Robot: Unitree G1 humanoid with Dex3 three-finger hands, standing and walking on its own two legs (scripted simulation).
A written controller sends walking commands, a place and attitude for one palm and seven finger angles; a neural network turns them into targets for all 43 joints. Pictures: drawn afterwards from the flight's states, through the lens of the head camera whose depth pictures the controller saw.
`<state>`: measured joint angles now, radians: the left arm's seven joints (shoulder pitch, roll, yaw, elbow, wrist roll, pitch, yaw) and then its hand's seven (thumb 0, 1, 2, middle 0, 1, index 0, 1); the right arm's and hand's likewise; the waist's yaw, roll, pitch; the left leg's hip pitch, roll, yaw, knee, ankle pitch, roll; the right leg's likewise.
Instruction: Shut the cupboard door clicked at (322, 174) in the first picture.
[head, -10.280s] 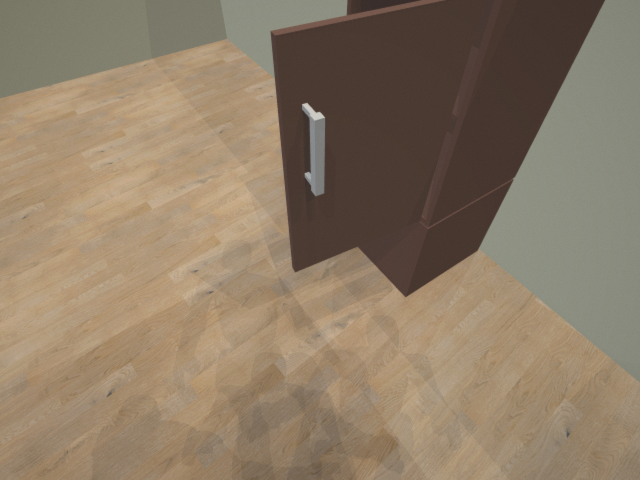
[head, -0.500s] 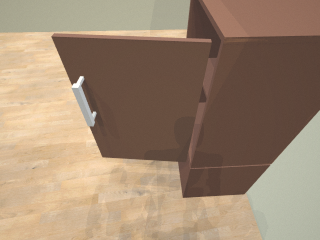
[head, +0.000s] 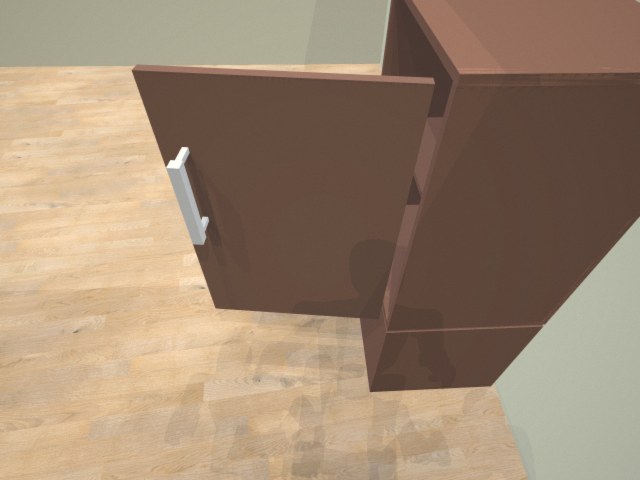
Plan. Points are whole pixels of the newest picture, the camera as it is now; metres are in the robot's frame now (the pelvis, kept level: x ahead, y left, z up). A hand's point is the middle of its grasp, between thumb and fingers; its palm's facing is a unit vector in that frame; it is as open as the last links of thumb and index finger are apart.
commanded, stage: shuffle to correct the standing spot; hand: left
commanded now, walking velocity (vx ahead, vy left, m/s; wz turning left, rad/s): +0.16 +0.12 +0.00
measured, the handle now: (191, 198) +0.52 +0.25 +0.04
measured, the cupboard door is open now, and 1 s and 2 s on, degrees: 83 83 83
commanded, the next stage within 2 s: come to a stop and stand still in 0.20 s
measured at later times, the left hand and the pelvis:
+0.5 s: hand out of the picture +0.06 +0.21 -0.19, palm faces +0.00 -0.98 -0.22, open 7.4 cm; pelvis +0.05 +0.03 -0.01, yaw -1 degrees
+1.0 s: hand out of the picture +0.12 +0.20 -0.16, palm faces -0.02 -0.95 -0.30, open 7.4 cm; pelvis +0.04 -0.01 -0.01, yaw +0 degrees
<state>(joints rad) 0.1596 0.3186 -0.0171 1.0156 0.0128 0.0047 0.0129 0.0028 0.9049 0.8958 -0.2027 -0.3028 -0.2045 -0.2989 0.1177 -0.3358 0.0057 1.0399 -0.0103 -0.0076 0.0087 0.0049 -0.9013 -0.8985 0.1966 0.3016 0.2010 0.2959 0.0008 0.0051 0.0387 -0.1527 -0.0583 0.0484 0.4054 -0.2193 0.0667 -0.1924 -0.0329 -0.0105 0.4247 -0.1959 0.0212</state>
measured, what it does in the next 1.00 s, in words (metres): stands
